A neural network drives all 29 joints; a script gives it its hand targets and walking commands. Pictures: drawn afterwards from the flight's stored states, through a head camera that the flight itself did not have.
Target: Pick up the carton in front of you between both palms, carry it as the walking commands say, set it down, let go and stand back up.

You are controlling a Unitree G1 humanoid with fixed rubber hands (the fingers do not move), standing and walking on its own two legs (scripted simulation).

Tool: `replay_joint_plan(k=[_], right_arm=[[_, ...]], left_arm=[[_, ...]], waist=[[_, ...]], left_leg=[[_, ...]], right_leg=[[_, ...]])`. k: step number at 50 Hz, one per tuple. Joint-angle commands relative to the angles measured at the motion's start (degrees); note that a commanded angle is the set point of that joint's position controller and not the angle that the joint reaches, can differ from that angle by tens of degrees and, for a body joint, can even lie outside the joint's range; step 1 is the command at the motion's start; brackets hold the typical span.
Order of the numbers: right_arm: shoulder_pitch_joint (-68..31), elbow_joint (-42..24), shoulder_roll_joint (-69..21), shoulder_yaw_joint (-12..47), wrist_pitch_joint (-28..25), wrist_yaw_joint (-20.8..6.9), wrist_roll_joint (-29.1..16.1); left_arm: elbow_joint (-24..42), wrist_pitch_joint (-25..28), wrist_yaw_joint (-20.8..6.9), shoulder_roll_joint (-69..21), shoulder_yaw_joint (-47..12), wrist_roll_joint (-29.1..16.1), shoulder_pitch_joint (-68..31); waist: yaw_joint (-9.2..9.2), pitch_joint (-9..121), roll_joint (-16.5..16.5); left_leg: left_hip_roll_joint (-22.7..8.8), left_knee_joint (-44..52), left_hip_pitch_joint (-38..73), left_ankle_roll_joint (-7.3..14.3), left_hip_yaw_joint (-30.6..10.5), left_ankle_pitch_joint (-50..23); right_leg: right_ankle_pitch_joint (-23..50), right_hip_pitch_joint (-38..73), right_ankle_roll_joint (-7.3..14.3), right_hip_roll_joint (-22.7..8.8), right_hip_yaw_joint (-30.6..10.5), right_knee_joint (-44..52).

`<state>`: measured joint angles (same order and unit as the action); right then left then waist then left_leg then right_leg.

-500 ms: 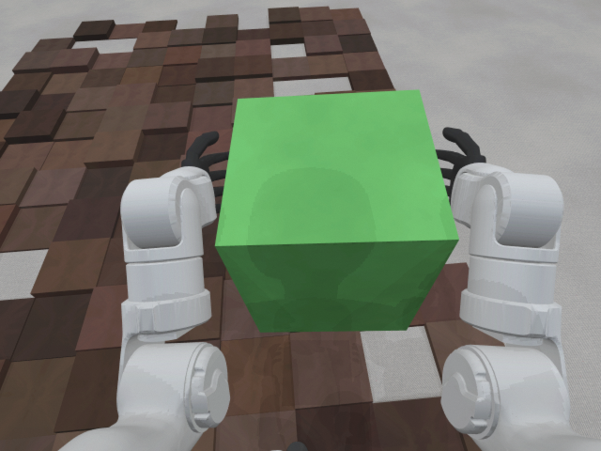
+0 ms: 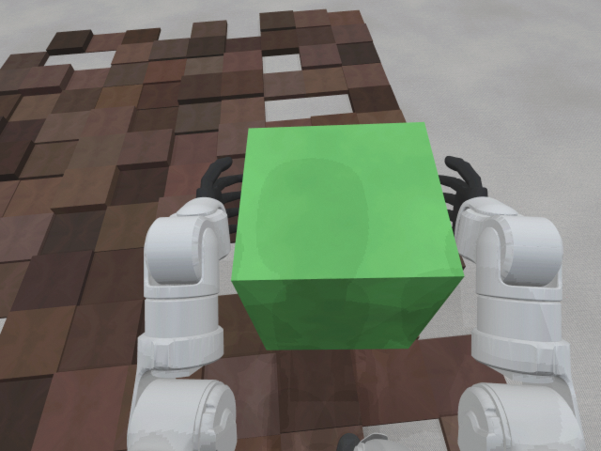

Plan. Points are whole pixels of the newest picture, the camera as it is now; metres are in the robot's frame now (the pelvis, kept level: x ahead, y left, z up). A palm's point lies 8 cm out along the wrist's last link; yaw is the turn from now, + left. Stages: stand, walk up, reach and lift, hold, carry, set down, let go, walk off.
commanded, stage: carry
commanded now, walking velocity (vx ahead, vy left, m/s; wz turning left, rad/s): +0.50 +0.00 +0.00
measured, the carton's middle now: (336, 249) +0.38 +0.00 +0.05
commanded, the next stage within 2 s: none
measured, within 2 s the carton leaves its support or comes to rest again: neither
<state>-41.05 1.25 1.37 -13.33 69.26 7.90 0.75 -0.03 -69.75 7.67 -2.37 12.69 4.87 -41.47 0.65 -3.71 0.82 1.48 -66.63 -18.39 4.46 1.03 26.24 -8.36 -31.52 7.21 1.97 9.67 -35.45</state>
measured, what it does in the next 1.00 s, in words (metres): walks ahead: left foot, then right foot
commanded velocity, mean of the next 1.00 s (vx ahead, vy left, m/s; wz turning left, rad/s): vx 0.50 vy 0.00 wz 0.00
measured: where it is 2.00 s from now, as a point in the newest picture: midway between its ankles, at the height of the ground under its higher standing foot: (320, 186)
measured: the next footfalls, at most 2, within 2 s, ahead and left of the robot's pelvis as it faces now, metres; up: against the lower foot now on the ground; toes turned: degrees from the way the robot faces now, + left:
left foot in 0.42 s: +0.45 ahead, +0.12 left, +0.01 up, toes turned +5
right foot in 0.92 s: +0.71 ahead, -0.06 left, +0.00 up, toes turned -7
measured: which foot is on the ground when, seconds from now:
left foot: up 0.00-0.40, down 0.42-0.90, up 0.92-1.00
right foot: down 0.00-0.44, up 0.46-0.90, down 0.92-1.00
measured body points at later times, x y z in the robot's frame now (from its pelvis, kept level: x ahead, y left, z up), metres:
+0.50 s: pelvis +0.30 +0.05 +0.02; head +0.32 +0.05 +0.47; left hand +0.70 +0.19 +0.17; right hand +0.69 -0.12 +0.17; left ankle +0.41 +0.12 -0.70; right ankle +0.15 -0.05 -0.64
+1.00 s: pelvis +0.60 +0.02 +0.02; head +0.62 +0.00 +0.47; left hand +0.98 +0.15 +0.13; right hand +0.97 -0.15 +0.12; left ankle +0.46 +0.13 -0.63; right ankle +0.67 -0.05 -0.71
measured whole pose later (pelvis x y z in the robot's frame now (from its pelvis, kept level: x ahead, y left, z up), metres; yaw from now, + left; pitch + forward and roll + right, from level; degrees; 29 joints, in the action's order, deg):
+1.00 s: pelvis +0.60 +0.02 +0.02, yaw -1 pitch +4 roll +1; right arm -39.0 12.9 0.4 -12.1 69.1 6.5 3.0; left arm -13.9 -68.4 5.9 -1.8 14.2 6.5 -40.3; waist 0.0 3.2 0.8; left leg 0.5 -58.9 -17.5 1.2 2.9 25.5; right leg -9.6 -25.0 4.4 0.2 7.3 -30.2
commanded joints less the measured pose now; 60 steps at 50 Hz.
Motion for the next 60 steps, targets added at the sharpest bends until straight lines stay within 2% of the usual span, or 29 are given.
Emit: replay_joint_plan(k=[1,3,6,9,12,14,17,19,20,21,22,23,24,26,27,31,33,36,43,44,45,46,47,48,49,51,54,57,60], right_arm=[[-46.80,-12.13,-58.86,38.53,1.05,-12.77,-23.96],[-45.33,-12.72,-56.22,36.44,2.34,-11.15,-21.57],[-41.70,-9.35,-53.08,34.58,4.25,-9.92,-18.15],[-42.58,-5.12,-52.33,33.78,5.78,-9.78,-16.42],[-45.13,-0.62,-53.55,33.04,6.75,-10.26,-16.30],[-46.42,2.48,-55.15,32.22,7.09,-10.74,-16.87],[-47.41,7.17,-58.25,30.50,7.17,-11.68,-18.17],[-48.35,9.36,-59.94,29.26,6.87,-12.36,-19.02],[-48.73,10.27,-60.52,28.69,6.58,-12.65,-19.59],[-48.55,10.97,-60.75,27.82,6.21,-12.89,-20.09],[-49.26,11.02,-59.85,26.57,5.46,-12.92,-19.64],[-49.37,11.25,-61.52,26.87,4.73,-12.88,-20.40],[-50.76,7.60,-62.08,26.90,4.50,-12.82,-21.30],[-56.60,0.06,-64.59,29.50,4.10,-12.74,-23.94],[-58.54,-3.15,-65.18,30.57,4.09,-12.59,-25.17],[-55.91,-8.73,-63.33,32.66,4.87,-12.10,-26.54],[-51.93,-7.41,-62.36,33.25,5.16,-12.46,-25.46],[-48.37,-3.40,-62.71,34.61,4.80,-13.75,-24.01],[-42.79,6.77,-66.38,34.26,1.23,-16.21,-21.96],[-42.51,7.21,-66.87,34.22,0.57,-16.32,-22.00],[-42.22,7.34,-67.49,34.54,-0.17,-16.29,-22.13],[-42.97,6.98,-67.64,34.87,-1.00,-16.15,-22.47],[-42.26,5.16,-69.23,36.62,-1.19,-15.72,-22.78],[-43.01,5.85,-69.50,35.84,-1.38,-15.38,-22.27],[-43.87,4.46,-69.41,36.61,-1.79,-14.93,-22.22],[-43.78,1.41,-69.74,37.72,-2.60,-13.83,-22.50],[-40.22,-1.71,-69.29,38.68,-3.19,-12.00,-21.88],[-36.61,-3.92,-67.31,39.46,-3.56,-10.78,-20.39],[-35.39,-6.19,-64.40,40.38,-3.35,-10.26,-19.57]], left_arm=[[11.58,-0.58,-11.99,-56.20,-39.68,-28.08,-44.87],[14.17,-1.99,-12.26,-55.52,-39.93,-30.44,-47.73],[11.69,-4.23,-12.98,-53.70,-38.40,-30.75,-46.81],[6.31,-5.84,-14.05,-53.22,-36.63,-30.29,-47.08],[0.41,-6.50,-14.85,-54.19,-34.47,-29.50,-48.39],[-3.17,-6.57,-15.13,-55.00,-32.68,-28.60,-48.89],[-8.27,-6.31,-15.10,-56.07,-29.68,-26.87,-48.25],[-10.95,-5.80,-14.91,-57.12,-28.12,-25.89,-47.52],[-11.40,-5.52,-14.75,-57.63,-27.80,-25.78,-47.77],[-11.62,-5.30,-14.54,-58.09,-27.52,-25.59,-48.10],[-10.33,-5.34,-14.41,-59.77,-26.94,-25.96,-50.39],[-9.17,-5.34,-14.14,-59.83,-27.91,-26.12,-51.65],[-6.94,-4.85,-13.70,-61.33,-28.80,-26.91,-54.24],[-2.51,-4.59,-12.42,-61.28,-29.18,-27.02,-55.72],[-0.62,-4.62,-11.63,-60.85,-29.20,-26.76,-55.23],[2.82,-5.11,-9.28,-57.47,-29.48,-23.97,-49.53],[1.41,-5.29,-9.17,-56.45,-30.26,-22.03,-45.43],[-2.04,-4.88,-10.16,-56.70,-31.71,-20.60,-42.19],[-12.30,-2.01,-14.06,-61.34,-30.89,-20.75,-38.16],[-13.14,-1.40,-14.48,-62.06,-30.59,-20.96,-37.90],[-13.55,-0.75,-14.87,-62.57,-30.07,-21.24,-37.56],[-14.03,-0.02,-15.26,-62.64,-29.24,-21.28,-36.26],[-13.76,0.45,-15.21,-61.16,-29.13,-20.58,-33.63],[-12.93,1.44,-15.05,-60.80,-29.97,-21.41,-35.61],[-11.35,1.96,-15.19,-61.86,-30.01,-22.27,-35.48],[-4.89,2.81,-15.27,-63.97,-33.16,-25.40,-39.31],[1.55,3.46,-14.80,-64.71,-36.74,-28.29,-40.86],[4.82,3.55,-14.66,-63.60,-38.80,-29.27,-39.00],[6.96,3.30,-14.62,-61.12,-40.19,-29.46,-37.77]], waist=[[3.12,38.85,-3.34],[2.43,38.05,-3.52],[2.65,36.46,-5.05],[3.47,33.45,-6.96],[3.49,29.51,-7.16],[3.59,26.51,-6.92],[3.46,23.61,-9.28],[1.82,24.42,-10.93],[-0.26,26.79,-10.04],[-2.21,31.02,-6.54],[-3.61,39.95,6.00],[-5.42,39.66,16.71],[-4.94,37.75,13.87],[-4.60,35.10,4.27],[-3.93,34.96,3.67],[-3.88,36.73,5.23],[-4.22,36.20,5.56],[-4.71,34.03,5.30],[-4.77,25.59,7.08],[-3.47,26.82,7.13],[-0.78,29.45,5.61],[2.19,31.65,1.66],[1.01,37.25,-11.20],[2.76,36.83,-18.37],[2.66,34.43,-15.24],[2.30,32.30,-6.26],[1.76,33.34,-6.02],[2.07,33.08,-7.21],[2.84,30.98,-6.33]], left_leg=[[-2.53,-8.32,-24.00,-1.07,-3.87,-2.64],[-3.74,-2.86,-20.82,-1.48,-3.41,-4.70],[-4.54,3.42,-21.95,-2.60,-1.38,-4.57],[-5.41,7.94,-27.12,-3.15,0.30,-9.61],[-5.88,15.59,-28.37,-3.56,1.65,-15.68],[-4.59,23.77,-24.93,-3.53,4.05,-19.12],[-1.78,32.92,-17.07,-2.15,8.30,-22.93],[-1.02,37.42,-9.69,-0.87,8.90,-25.19],[0.50,41.50,-2.19,-0.52,10.65,-25.99],[-0.16,41.44,9.74,-0.66,10.01,-24.69],[-15.51,38.60,30.06,7.42,-14.17,-16.53],[-20.67,44.90,36.22,10.99,-31.54,-16.89],[-21.12,44.57,36.32,11.02,-29.27,-19.56],[-18.82,43.89,29.97,8.85,-21.61,-24.76],[-17.95,45.09,27.03,7.79,-18.97,-24.14],[-17.09,46.88,26.53,8.79,-12.43,-26.72],[-16.31,46.27,28.98,9.31,-10.48,-29.93],[-14.49,45.11,31.24,8.17,-7.62,-35.12],[-11.23,41.98,27.02,2.55,0.38,-45.14],[-10.85,37.59,24.60,1.12,2.69,-49.50],[-9.46,29.76,19.66,-0.72,5.18,-48.33],[-7.67,20.21,9.71,-1.49,5.67,-36.15],[-2.92,8.90,-6.16,-3.33,4.90,-7.29],[2.09,-2.70,-21.44,-4.04,1.76,4.58],[-0.87,-3.29,-25.51,-2.70,-0.99,2.89],[-3.93,2.03,-23.97,-2.38,-2.15,-3.03],[-4.83,10.33,-19.77,-3.81,-0.71,-6.04],[-4.48,16.08,-22.22,-4.45,1.40,-9.25],[-4.31,24.91,-22.92,-4.25,2.54,-20.33]], right_leg=[[19.63,49.12,6.76,-18.02,-29.04,9.98],[16.81,44.07,4.52,-16.71,-25.53,11.65],[19.07,41.51,5.26,-16.91,-22.49,12.85],[23.58,42.57,5.72,-15.96,-19.67,12.91],[22.60,41.74,4.89,-14.34,-16.76,14.51],[22.32,39.03,3.86,-12.84,-13.87,16.12],[24.37,35.92,1.99,-11.54,-9.31,15.55],[32.44,35.83,0.07,-11.80,-7.03,10.87],[35.56,34.78,-1.75,-10.61,-4.17,4.49],[29.41,29.89,-3.61,-8.98,-2.11,-4.49],[12.43,10.43,-6.81,-5.62,-3.51,-22.03],[-18.72,-3.92,-7.25,2.40,-6.46,-31.63],[-20.53,-9.22,-5.75,-0.13,-11.30,-37.77],[-14.73,-9.97,-4.32,-3.72,-12.28,-34.53],[-13.46,-8.48,-4.58,-4.92,-12.55,-31.28],[-14.01,-6.16,-6.23,-4.26,-9.25,-20.32],[-8.90,-9.52,-6.88,-4.76,-8.72,-17.54],[-1.89,-11.39,-6.90,-4.75,-7.54,-10.74],[10.68,1.61,-4.84,-1.82,-2.14,11.76],[13.74,8.62,-3.96,-1.29,-1.08,12.92],[13.81,19.38,-3.29,-1.03,-0.11,14.78],[13.06,31.26,-3.12,-5.44,-3.87,12.36],[26.07,47.51,1.74,-19.61,-22.78,4.90],[16.85,53.62,8.32,-22.72,-35.62,9.95],[12.38,51.39,7.83,-21.47,-33.52,11.68],[16.08,44.22,5.49,-19.46,-27.70,13.07],[15.22,39.96,4.56,-18.13,-22.22,15.82],[21.11,42.34,4.50,-16.94,-18.63,15.11],[26.97,43.38,2.68,-14.38,-14.48,14.63]])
